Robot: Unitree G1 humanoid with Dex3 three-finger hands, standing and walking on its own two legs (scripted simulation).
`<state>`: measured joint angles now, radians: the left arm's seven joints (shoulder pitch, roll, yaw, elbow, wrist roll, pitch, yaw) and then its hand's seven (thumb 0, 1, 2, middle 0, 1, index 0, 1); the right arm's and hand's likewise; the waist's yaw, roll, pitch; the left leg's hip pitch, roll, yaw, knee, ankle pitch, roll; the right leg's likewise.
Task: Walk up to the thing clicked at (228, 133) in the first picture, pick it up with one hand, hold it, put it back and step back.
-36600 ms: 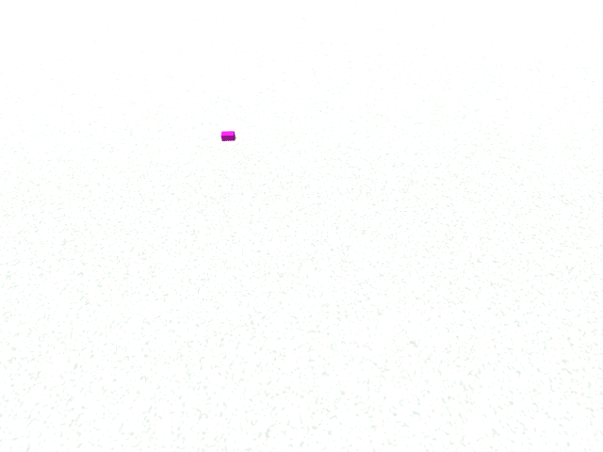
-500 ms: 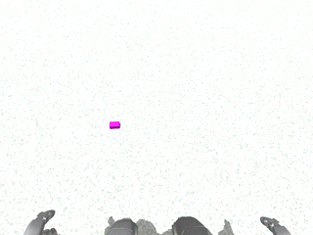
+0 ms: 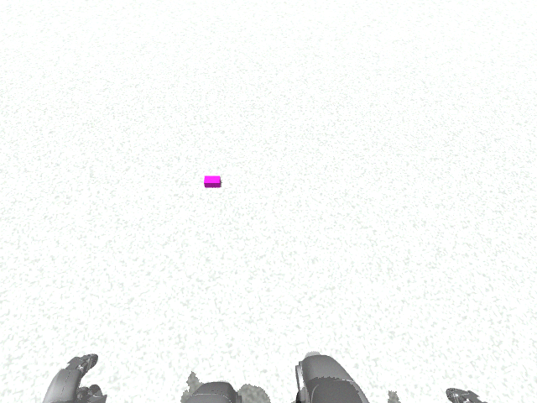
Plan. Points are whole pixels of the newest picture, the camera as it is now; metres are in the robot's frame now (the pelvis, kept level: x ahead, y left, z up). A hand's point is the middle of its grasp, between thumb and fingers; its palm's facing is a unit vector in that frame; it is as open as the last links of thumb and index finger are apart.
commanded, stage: step back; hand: left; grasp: from above
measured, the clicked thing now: (212, 181) +1.02 +0.24 -0.74
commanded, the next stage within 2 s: stand in 1.16 s
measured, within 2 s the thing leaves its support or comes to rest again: neither
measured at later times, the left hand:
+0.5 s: hand out of the picture -0.04 +0.26 -0.14, palm faces +0.00 -0.93 -0.37, open 7.3 cm
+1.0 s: hand out of the picture +0.04 +0.24 -0.14, palm faces +0.00 -0.93 -0.36, open 7.3 cm
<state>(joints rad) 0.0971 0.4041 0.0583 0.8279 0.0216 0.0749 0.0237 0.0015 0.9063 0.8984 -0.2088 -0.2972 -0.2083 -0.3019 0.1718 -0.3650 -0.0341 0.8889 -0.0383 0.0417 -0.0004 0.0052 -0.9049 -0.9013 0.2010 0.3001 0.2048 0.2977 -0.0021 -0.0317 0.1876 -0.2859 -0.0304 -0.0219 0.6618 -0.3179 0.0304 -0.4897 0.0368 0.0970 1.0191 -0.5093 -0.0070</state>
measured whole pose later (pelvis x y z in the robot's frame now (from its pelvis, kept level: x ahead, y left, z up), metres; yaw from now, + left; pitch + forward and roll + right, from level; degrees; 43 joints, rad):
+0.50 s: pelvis -0.09 -0.01 +0.01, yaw +0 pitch -3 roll +0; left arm 0.25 0.37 0.06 0.97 0.05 0.00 -0.02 0.00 0.90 0.90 -0.21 -0.30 -0.21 -0.30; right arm 0.25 -0.39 -0.06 1.00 -0.03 0.00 0.01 0.01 -0.91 -0.90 0.20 0.30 0.20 0.30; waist 0.03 0.00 0.07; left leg -0.27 -0.03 -0.03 0.57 -0.29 -0.01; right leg -0.18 -0.04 -0.01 0.59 -0.36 0.01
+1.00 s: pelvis -0.05 -0.02 +0.01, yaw +0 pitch -2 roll +1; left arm 0.13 0.36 0.03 1.01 0.02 -0.02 -0.01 0.00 0.91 0.90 -0.21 -0.30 -0.21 -0.30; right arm 0.19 -0.36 -0.05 1.04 -0.03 -0.03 0.00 0.00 -0.91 -0.90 0.20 0.30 0.20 0.30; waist 0.01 -0.01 0.07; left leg -0.25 -0.02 -0.01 0.57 -0.27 0.00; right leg -0.22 -0.05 -0.02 0.61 -0.35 0.02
